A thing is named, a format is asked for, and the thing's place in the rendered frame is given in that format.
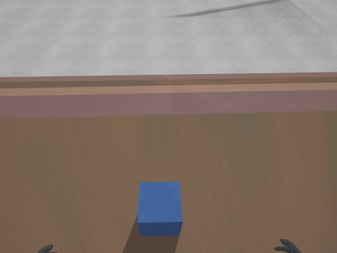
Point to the carton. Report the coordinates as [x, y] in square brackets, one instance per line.
[160, 209]

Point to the right robot hand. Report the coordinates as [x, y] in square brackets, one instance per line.
[291, 248]

